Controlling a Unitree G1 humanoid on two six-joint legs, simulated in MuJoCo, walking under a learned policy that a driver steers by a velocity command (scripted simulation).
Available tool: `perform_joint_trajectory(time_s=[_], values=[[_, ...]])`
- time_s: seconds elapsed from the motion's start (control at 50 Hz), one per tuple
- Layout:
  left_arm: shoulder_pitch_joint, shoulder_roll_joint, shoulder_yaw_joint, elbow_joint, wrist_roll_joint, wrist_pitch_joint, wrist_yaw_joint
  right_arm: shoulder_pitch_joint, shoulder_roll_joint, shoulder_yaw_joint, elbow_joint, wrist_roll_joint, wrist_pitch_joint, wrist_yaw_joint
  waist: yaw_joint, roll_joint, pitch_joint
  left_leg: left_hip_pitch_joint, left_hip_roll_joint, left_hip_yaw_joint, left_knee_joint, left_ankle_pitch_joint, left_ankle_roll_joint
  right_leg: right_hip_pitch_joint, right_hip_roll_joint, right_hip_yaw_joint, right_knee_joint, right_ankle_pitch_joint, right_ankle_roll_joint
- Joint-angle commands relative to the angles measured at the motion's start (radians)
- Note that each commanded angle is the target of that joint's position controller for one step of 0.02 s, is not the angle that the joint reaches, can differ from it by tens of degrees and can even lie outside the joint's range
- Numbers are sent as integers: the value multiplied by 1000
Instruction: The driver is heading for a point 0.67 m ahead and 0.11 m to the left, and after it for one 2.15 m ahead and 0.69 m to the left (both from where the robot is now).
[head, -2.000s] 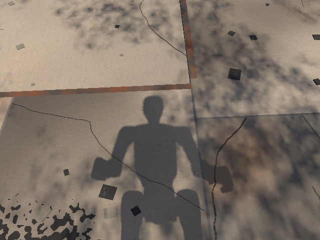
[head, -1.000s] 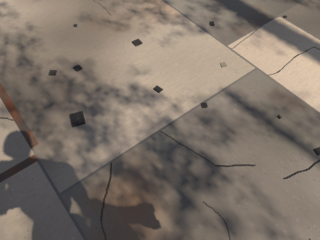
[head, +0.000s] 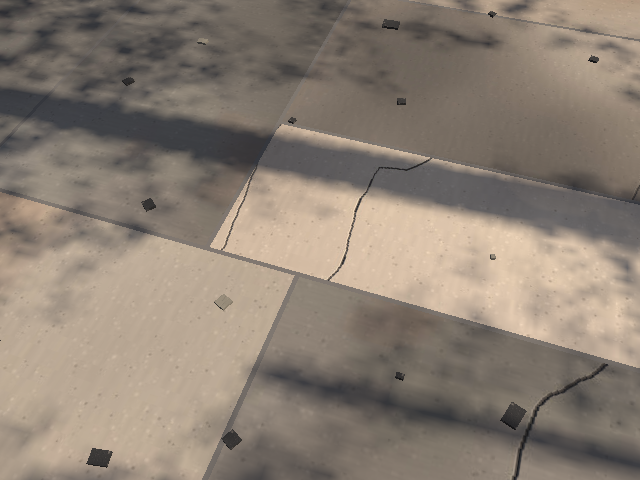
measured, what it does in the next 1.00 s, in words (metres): walks ahead: left foot, then right foot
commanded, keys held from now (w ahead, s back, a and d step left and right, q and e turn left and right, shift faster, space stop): w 0.82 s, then w+q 0.18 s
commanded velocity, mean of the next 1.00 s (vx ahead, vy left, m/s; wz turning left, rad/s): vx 0.50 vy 0.00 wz -0.02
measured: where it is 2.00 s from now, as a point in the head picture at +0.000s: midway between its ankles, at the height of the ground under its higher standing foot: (272, 224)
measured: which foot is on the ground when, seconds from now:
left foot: up 0.00-0.38, down 0.40-0.94, up 0.96-1.00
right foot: down 0.00-0.42, up 0.44-0.92, down 0.94-1.00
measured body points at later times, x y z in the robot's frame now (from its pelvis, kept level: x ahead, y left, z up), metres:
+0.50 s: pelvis +0.29 +0.07 +0.00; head +0.32 +0.07 +0.45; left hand +0.34 +0.35 -0.13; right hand +0.45 -0.20 -0.10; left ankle +0.38 +0.15 -0.73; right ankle +0.14 -0.07 -0.64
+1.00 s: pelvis +0.57 +0.02 +0.00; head +0.61 +0.00 +0.44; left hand +0.78 +0.27 -0.08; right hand +0.58 -0.27 -0.14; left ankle +0.40 +0.15 -0.67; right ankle +0.67 -0.09 -0.73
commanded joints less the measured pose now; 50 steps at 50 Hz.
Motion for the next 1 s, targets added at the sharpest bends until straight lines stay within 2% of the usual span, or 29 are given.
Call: perform_joint_trajectory(time_s=[0.02, 0.08, 0.18, 0.24, 0.28, 0.34, 0.36, 0.38, 0.4, 0.42, 0.44, 0.46, 0.48, 0.5, 0.52, 0.54, 0.56, 0.6, 0.64, 0.74, 0.78, 0.84, 0.88, 0.9, 0.92, 0.94, 0.96, 0.98, 1.0], values=[[63, 108, 30, -32, 15, -26, 7, -22, -120, -29, -84, -13, -19, -1, 26, -90, -124, -277, 80, -65, -15, 118, -3, 294, -260, 333, -307, 177, -188], [62, 124, 35, -2, 12, -46, 14, -10, -79, -22, -74, -24, 7, -2, 3, -62, -94, -261, 80, -48, -103, 194, -42, 212, -247, 246, -373, 268, -204], [115, 144, 36, 53, 10, -43, 32, -177, -35, -4, -116, -25, 0, 5, 61, -64, -28, -277, 48, -29, -442, 482, -57, 210, -194, 126, -399, 242, -151], [177, 166, 41, 95, 0, -39, 33, -264, -31, 1, -140, -15, -8, 20, 99, -65, 0, -253, 16, -20, -568, 550, -42, 250, -224, 134, -397, 163, -143], [200, 171, 44, 120, -5, -33, 35, -294, -45, -2, -155, -13, -12, 31, 101, -68, 14, -282, 9, -35, -619, 518, -15, 327, -262, 150, -367, 175, -135], [203, 182, 51, 144, -7, -18, 42, -270, -69, -10, -159, -18, -16, 43, 70, -82, -3, -253, -9, -32, -659, 403, 31, 427, -302, 167, -293, 291, -105], [192, 189, 52, 147, -6, -13, 44, -226, -83, -17, -149, -19, -16, 42, 43, -94, -32, -184, -33, -9, -666, 361, 48, 442, -294, 160, -237, 420, -92], [175, 188, 50, 147, -2, -6, 45, -121, -108, -33, -120, -21, -16, 36, -17, -87, -99, -35, -70, 28, -684, 357, 74, 430, -256, 128, -105, 579, -71], [185, 155, 35, 142, 9, -1, 48, 32, -155, -54, -82, -24, -14, 27, -83, -57, -220, 215, -38, 0, -651, 390, 109, 332, -198, 85, 111, 550, -37], [315, 60, 5, 119, 17, -15, 43, 137, -258, -76, -72, -42, -12, 22, -54, 145, -393, 619, 216, -387, -643, 302, 254, -29, -69, 40, 501, 192, 33], [323, 45, -4, 136, 6, -32, 38, 189, -208, -66, -50, -25, -7, 28, -72, 291, -477, 737, 305, -758, -847, 87, 329, -238, 39, 126, 709, -381, 61], [230, 149, 21, 118, -21, -46, 31, 134, -148, -45, -58, -14, -7, 28, -86, 177, -340, 648, 285, -686, -888, -60, 277, -347, -29, 181, 789, -359, 45], [137, 157, 22, 88, -32, -53, 29, 61, -123, -37, -71, -19, -4, 24, -69, 107, -219, 508, 251, -553, -904, -39, 241, -368, -83, 140, 764, -274, 33], [88, 146, 19, 77, -17, -55, 32, 3, -106, -30, -75, -29, -4, 24, -43, 45, -124, 361, 214, -449, -932, 68, 231, -350, -124, 115, 700, -200, 33], [92, 138, 25, 81, -4, -49, 35, -32, -79, -22, -80, -40, -10, 24, -9, 56, -98, 272, 181, -379, -954, 166, 220, -294, -160, 122, 633, -141, 34], [120, 120, 23, 93, -1, -40, 36, -49, -69, -18, -81, -44, -14, 24, 14, 75, -95, 221, 156, -333, -979, 229, 217, -237, -172, 122, 605, -108, 41], [144, 101, 20, 104, 1, -31, 37, -51, -68, -19, -77, -40, -19, 24, 26, 81, -98, 196, 143, -293, -1000, 278, 224, -212, -175, 114, 582, -93, 49], [131, 80, 16, 102, 6, -19, 41, -40, -86, -23, -61, -32, -27, 21, 34, 69, -78, 169, 140, -229, -1032, 369, 241, -231, -183, 101, 517, -51, 71], [59, 72, 11, 80, 13, -19, 43, -17, -106, -29, -44, -31, -24, 12, 19, 47, -53, 185, 135, -184, -1054, 420, 243, -285, -190, 95, 406, 45, 93], [-104, 36, -4, 47, 7, -39, 24, 48, -129, -34, -6, -18, -9, -4, -41, 43, -21, 210, 91, -76, -1063, 427, 198, -230, -148, 48, 96, 285, 101], [-160, 38, -6, 30, 1, -45, 14, 88, -137, -37, 17, -14, 0, -5, -61, 41, -7, 257, 113, -81, -1049, 418, 199, -230, -134, 44, 37, 299, 96], [-215, 53, -3, 3, -2, -53, -2, 119, -142, -43, 43, -8, 19, -10, -62, 45, 9, 357, 161, -111, -995, 468, 189, -249, -123, 60, -27, 224, 67], [-181, 79, 7, 6, 0, -60, -7, 112, -153, -48, 50, -4, 30, -16, -25, 59, -9, 397, 179, -141, -933, 552, 174, -188, -105, 61, -59, 147, 46], [-117, 101, 18, 23, 2, -64, -5, 92, -163, -51, 46, -3, 35, -18, 17, 69, -46, 392, 166, -139, -861, 671, 162, -86, -81, 41, -79, 119, 31], [21, 141, 40, 65, 5, -67, 2, 76, -149, -45, 41, -7, 38, -19, 89, 55, -134, 346, 115, -108, -708, 760, 136, 119, -65, 22, -103, 136, 4], [199, 205, 62, 101, 20, -66, 14, 73, -96, -23, 17, -24, 36, -19, 160, -3, -289, 171, 56, -72, -443, 595, 100, 428, -192, 141, -46, 148, -51], [278, 298, 86, 123, 21, -55, 19, 216, 29, 14, -1, -28, 17, -11, 109, -255, -444, -242, -113, -11, -68, 36, 22, 821, -452, 565, -84, -2, -202], [293, 199, 62, 122, 14, -51, 20, 174, -48, -3, 18, -3, 3, -10, 151, -232, -462, -352, -106, -136, 72, -170, 21, 785, -468, 724, -211, -178, -206], [219, 152, 44, 118, 12, -52, 23, 78, -125, -29, -14, 22, -3, -9, 146, -170, -289, -418, -53, -140, 109, -97, 32, 651, -431, 573, -244, -213, -152]])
